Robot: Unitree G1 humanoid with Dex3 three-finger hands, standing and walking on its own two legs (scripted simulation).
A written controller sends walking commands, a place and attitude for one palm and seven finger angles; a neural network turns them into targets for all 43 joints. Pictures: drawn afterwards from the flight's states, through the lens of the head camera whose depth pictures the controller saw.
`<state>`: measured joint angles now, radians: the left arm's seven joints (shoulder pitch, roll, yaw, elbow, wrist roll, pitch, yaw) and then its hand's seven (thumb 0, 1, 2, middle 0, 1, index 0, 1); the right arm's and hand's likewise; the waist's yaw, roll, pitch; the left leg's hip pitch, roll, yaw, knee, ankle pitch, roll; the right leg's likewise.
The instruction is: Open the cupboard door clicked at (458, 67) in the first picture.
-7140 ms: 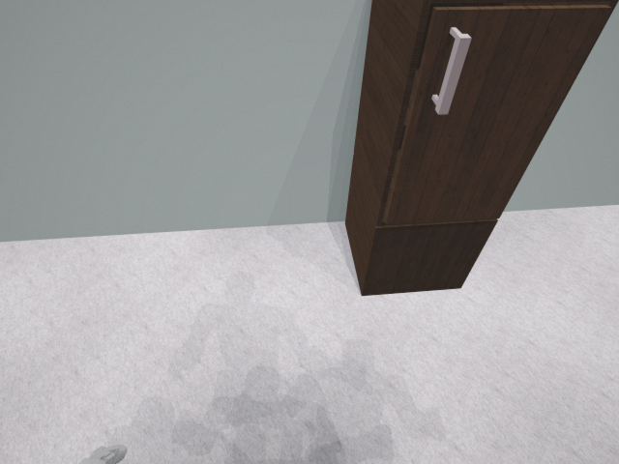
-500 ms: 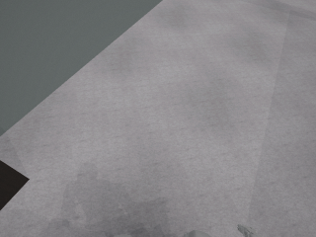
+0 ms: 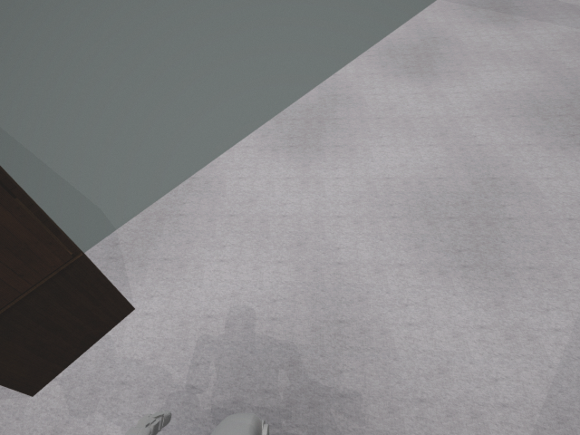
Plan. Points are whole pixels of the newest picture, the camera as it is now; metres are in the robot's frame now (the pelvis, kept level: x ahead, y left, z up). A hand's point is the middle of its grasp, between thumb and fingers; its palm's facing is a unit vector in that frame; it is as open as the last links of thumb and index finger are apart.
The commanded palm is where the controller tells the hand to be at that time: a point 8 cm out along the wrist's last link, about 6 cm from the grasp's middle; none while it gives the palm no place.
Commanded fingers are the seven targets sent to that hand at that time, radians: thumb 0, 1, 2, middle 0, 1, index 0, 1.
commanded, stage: turn to face it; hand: left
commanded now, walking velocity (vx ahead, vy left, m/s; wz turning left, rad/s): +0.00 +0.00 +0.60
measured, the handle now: out of the picture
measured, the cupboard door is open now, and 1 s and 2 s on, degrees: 0 0 0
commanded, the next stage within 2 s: take the last steps up to it in 1.30 s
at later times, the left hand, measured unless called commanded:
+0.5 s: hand out of the picture +0.02 +0.30 -0.17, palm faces +0.32 -0.92 -0.23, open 7.4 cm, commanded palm none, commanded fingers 0.00 0.90 0.90 -0.20 -0.30 -0.20 -0.30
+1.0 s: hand out of the picture -0.01 +0.23 -0.13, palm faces +0.54 -0.78 -0.30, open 7.4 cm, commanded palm none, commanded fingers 0.00 0.90 0.90 -0.20 -0.30 -0.20 -0.30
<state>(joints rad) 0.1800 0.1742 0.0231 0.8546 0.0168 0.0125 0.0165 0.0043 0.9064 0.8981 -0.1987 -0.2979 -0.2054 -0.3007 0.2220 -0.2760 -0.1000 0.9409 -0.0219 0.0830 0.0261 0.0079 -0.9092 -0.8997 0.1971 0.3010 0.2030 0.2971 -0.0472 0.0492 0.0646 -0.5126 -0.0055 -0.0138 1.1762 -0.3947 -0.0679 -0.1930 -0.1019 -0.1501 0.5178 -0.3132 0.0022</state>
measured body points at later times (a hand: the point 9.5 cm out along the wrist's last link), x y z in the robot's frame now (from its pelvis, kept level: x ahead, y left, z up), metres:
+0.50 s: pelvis +0.00 +0.07 +0.00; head +0.03 +0.10 +0.45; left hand +0.01 +0.35 -0.15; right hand +0.16 -0.16 -0.12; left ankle +0.00 +0.14 -0.74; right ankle +0.03 -0.12 -0.65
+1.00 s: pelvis +0.01 +0.01 +0.00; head +0.05 -0.02 +0.45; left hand -0.04 +0.27 -0.11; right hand +0.18 -0.20 -0.16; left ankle -0.08 +0.13 -0.65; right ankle +0.05 -0.10 -0.74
